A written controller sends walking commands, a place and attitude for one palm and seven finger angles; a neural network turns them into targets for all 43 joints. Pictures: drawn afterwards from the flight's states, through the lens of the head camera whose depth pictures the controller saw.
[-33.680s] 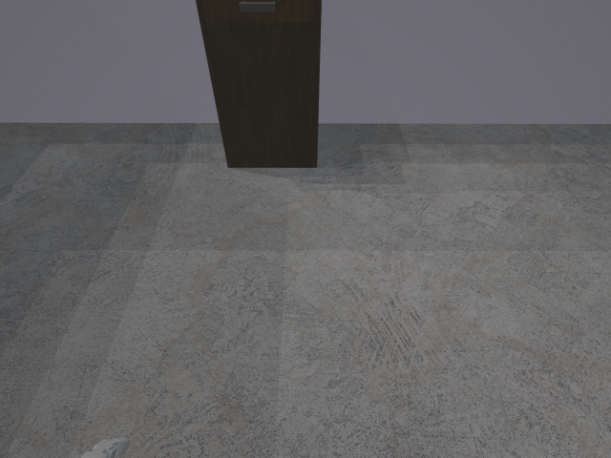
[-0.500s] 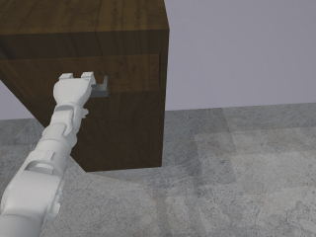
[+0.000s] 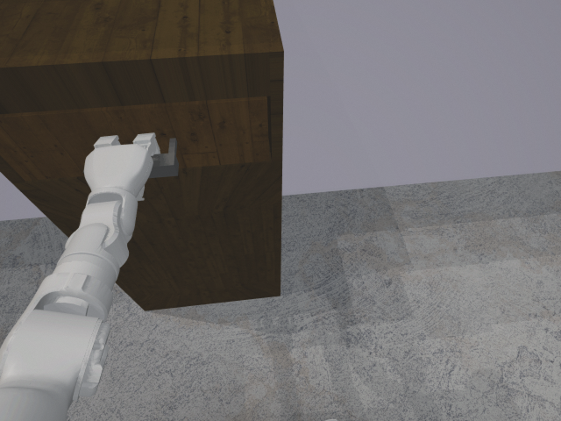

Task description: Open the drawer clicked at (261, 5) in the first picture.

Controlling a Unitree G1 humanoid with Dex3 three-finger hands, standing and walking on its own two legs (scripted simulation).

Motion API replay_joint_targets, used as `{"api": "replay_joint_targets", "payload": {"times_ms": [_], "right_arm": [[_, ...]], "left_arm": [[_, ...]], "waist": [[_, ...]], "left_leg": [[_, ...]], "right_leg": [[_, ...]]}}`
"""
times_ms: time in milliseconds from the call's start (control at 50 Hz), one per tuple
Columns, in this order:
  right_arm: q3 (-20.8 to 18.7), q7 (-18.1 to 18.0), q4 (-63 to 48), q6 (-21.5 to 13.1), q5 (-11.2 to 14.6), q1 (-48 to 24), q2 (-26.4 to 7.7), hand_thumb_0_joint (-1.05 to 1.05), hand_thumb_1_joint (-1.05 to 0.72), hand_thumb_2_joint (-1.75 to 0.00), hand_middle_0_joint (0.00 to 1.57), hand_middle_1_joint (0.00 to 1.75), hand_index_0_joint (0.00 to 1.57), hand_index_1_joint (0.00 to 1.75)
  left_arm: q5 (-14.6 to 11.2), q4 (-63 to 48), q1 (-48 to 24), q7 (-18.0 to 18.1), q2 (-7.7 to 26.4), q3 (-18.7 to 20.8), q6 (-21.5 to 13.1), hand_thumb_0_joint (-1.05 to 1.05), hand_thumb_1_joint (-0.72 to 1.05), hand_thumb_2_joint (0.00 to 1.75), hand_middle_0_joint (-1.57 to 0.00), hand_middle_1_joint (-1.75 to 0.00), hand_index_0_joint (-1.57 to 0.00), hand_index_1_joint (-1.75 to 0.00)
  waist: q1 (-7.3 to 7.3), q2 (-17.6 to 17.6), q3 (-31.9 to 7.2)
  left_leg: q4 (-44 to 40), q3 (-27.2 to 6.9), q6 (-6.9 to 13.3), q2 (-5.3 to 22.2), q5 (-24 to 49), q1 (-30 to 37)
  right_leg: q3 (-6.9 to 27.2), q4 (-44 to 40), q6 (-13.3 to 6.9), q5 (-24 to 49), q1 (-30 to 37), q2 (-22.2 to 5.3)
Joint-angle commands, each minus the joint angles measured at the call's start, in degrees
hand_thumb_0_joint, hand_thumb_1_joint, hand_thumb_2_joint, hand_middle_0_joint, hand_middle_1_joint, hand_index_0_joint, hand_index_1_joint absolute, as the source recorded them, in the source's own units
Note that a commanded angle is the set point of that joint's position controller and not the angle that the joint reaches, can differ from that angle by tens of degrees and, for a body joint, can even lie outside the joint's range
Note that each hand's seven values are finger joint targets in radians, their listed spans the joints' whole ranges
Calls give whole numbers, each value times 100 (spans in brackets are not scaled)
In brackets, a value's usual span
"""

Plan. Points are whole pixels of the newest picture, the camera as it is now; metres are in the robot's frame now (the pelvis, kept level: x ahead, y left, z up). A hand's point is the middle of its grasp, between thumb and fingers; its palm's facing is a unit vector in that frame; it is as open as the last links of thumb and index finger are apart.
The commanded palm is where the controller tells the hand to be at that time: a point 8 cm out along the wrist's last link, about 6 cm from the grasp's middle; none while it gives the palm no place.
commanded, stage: pull the drawer open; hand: left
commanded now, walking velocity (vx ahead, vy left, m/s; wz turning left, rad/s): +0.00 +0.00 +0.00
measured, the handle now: (134, 157) +0.51 +0.22 +0.06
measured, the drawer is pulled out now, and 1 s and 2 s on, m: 0.00 0.08 0.18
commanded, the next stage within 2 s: none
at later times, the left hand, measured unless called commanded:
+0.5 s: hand (131, 202) +0.44 +0.22 +0.04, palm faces -0.03 -0.01 -1.00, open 5.9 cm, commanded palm +0.41 +0.22 +0.10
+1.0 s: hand (127, 233) +0.38 +0.21 +0.04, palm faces +0.03 -0.05 -1.00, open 5.8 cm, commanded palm +0.36 +0.22 +0.10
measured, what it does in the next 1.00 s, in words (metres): stands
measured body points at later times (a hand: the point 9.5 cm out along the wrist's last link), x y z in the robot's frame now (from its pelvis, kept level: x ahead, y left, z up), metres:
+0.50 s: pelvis +0.01 +0.00 +0.00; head +0.07 -0.01 +0.45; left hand +0.43 +0.22 +0.09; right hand +0.11 -0.26 -0.12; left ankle -0.02 +0.11 -0.71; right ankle -0.01 -0.12 -0.71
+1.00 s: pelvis +0.02 +0.00 +0.01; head +0.05 -0.02 +0.46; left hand +0.38 +0.21 +0.09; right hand +0.12 -0.27 -0.12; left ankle -0.02 +0.11 -0.71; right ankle -0.01 -0.12 -0.71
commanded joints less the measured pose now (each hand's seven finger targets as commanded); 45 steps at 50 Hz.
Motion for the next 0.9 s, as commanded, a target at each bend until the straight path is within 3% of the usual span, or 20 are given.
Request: {"api": "replay_joint_targets", "payload": {"times_ms": [0, 60, 100, 160, 180, 220, 240, 260, 300, 320, 380, 460, 520, 580, 600, 640, 700, 800, 860, 880], "right_arm": [[-296, -73, -572, -136, -6, 268, -865, 0, -90, -90, 20, 30, 20, 30], [-315, -27, -657, -158, 19, 162, -853, 0, -90, -90, 20, 30, 20, 30], [-325, 0, -740, -149, 33, 71, -855, 0, -90, -90, 20, 30, 20, 30], [-322, 32, -794, -151, 53, -51, -850, 0, -90, -90, 20, 30, 20, 30], [-330, 40, -813, -142, 64, -99, -854, 0, -90, -90, 20, 30, 20, 30], [-296, -39, -535, -107, 43, 23, -925, 0, -90, -90, 20, 30, 20, 30], [-307, -29, -542, -124, 36, 32, -866, 0, -90, -90, 20, 30, 20, 30], [-300, -30, -529, -128, 31, 15, -855, 0, -90, -90, 20, 30, 20, 30], [-286, -65, -532, -83, 10, -27, -866, 0, -90, -90, 20, 30, 20, 30], [-278, -61, -549, -94, 6, -46, -819, 0, -90, -90, 20, 30, 20, 30], [-281, -51, -545, -81, -1, -34, -803, 0, -90, -90, 20, 30, 20, 30], [-269, -97, -574, -82, -7, -68, -788, 0, -90, -90, 20, 30, 20, 30], [-257, -112, -621, -100, -13, -83, -785, 0, -90, -90, 20, 30, 20, 30], [-229, -113, -689, -102, 4, -122, -777, 0, -90, -90, 20, 30, 20, 30], [-246, -111, -710, -95, -2, -139, -792, 0, -90, -90, 20, 30, 20, 30], [-248, -86, -805, -103, 13, -207, -756, 0, -90, -90, 20, 30, 20, 30], [-277, -35, -919, -106, 32, -322, -756, 0, -90, -90, 20, 30, 20, 30], [-272, 41, -1121, -140, 78, -612, -781, 0, -90, -90, 20, 30, 20, 30], [-255, 83, -1163, -186, 87, -796, -771, 0, -90, -90, 20, 30, 20, 30], [-234, 49, -1010, -155, 111, -757, -826, 0, -90, -90, 20, 30, 20, 30]], "left_arm": [[-118, -1411, -1609, 248, 1517, 576, 25, 0, 90, 90, -40, -135, -40, -135], [-168, -1903, -1191, 246, 1258, 413, 60, 0, 90, 90, -40, -135, -40, -135], [-211, -2254, -783, 243, 1270, 476, 116, 0, 90, 90, -40, -135, -40, -135], [-256, -2597, -328, 232, 1056, 348, 263, 0, 90, 90, -40, -135, -40, -135], [-255, -2822, -208, 236, 1135, 426, 298, 0, 90, 90, -40, -135, -40, -135], [-68, -2456, -1845, 326, 1484, 406, 350, 0, 90, 90, -40, -135, -40, -135], [-12, -2294, -1780, 328, 1208, 216, 384, 0, 90, 90, -40, -135, -40, -135], [-1, -2126, -1543, 339, 1264, 336, 423, 0, 90, 90, -40, -135, -40, -135], [38, -2126, -1697, 343, 1466, 452, 438, 0, 90, 90, -40, -135, -40, -135], [53, -2227, -1864, 334, 1289, 276, 418, 0, 90, 90, -40, -135, -40, -135], [-15, -2110, -1949, 286, 1071, 144, 395, 0, 90, 90, -40, -135, -40, -135], [-73, -1833, -1913, 234, 1088, 213, 289, 0, 90, 90, -40, -135, -40, -135], [-76, -1836, -2050, 214, 1063, 157, 155, 0, 90, 90, -40, -135, -40, -135], [-114, -1684, -1568, 188, 1112, 264, 106, 0, 90, 90, -40, -135, -40, -135], [-110, -1841, -1431, 181, 1208, 362, 57, 0, 90, 90, -40, -135, -40, -135], [-165, -2034, -940, 170, 955, 217, 58, 0, 90, 90, -40, -135, -40, -135], [-245, -2579, -86, 175, 979, 344, 100, 0, 90, 90, -40, -135, -40, -135], [-480, -3815, 1444, 120, 816, 355, 315, 0, 90, 90, -40, -135, -40, -135], [-484, -4490, 2054, 128, 630, 218, 504, 0, 90, 90, -40, -135, -40, -135], [-438, -4429, 1006, 178, 801, 192, 566, 0, 90, 90, -40, -135, -40, -135]], "waist": [[329, -55, -2461], [357, 46, -2405], [428, 49, -2481], [409, -96, -2208], [442, -103, -2249], [58, -56, -1826], [78, 79, -1678], [148, -34, -1692], [230, 106, -1925], [225, 269, -2139], [194, 209, -2209], [172, -215, -2152], [169, -143, -2154], [295, -235, -2006], [356, -239, -2158], [428, -152, -2187], [579, -118, -2336], [697, -221, -2219], [687, -246, -1918], [418, -186, -1713]], "left_leg": [[-309, 110, 116, -205, 2868, 1383], [-341, 107, 113, -158, 3202, 1580], [-346, 93, 109, -146, 3536, 1690], [-390, 83, 112, -126, 3672, 1749], [-399, 74, 107, -121, 3757, 1820], [-389, 33, 93, -127, 3275, 1715], [-413, 22, 85, -149, 3190, 1703], [-442, 29, 79, -147, 3092, 1716], [-446, 53, 63, -174, 3157, 1806], [-414, 53, 57, -178, 3259, 1931], [-349, 5, 36, -159, 3462, 2034], [-335, 33, 80, -198, 3080, 1822], [-344, 66, 95, -229, 2847, 1726], [-419, 96, 100, -254, 2537, 1511], [-422, 79, 98, -246, 2666, 1542], [-425, 128, 105, -244, 2753, 1618], [-433, 113, 103, -215, 3258, 1713], [-539, 129, 98, -189, 3666, 1794], [-599, 101, 96, -153, 3780, 1939], [-618, 60, 80, -152, 3491, 1963]], "right_leg": [[-207, -300, -156, 2691, 1677, 110], [-246, -326, -142, 2794, 1642, 118], [-242, -338, -155, 2961, 1793, 119], [-282, -386, -120, 3053, 1768, 119], [-272, -385, -123, 3084, 1815, 120], [-299, -406, -102, 2719, 1350, 116], [-336, -403, -130, 2529, 1227, 126], [-347, -419, -144, 2427, 1260, 127], [-300, -407, -181, 2500, 1422, 112], [-300, -361, -170, 2545, 1401, 94], [-331, -325, -170, 2564, 1327, 104], [-301, -352, -140, 2567, 1442, 89], [-254, -367, -133, 2498, 1461, 67], [-246, -403, -146, 2408, 1584, 63], [-227, -382, -164, 2496, 1722, 64], [-218, -401, -153, 2620, 1762, 69], [-200, -390, -169, 2962, 2023, 82], [-194, -446, -130, 3532, 2401, 53], [-235, -493, -96, 3439, 2286, 66], [-247, -536, -96, 3151, 2031, 90]]}}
